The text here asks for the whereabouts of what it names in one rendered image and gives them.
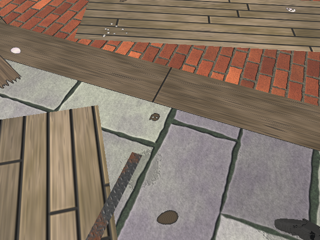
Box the robot right hand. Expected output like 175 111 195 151
274 218 320 240

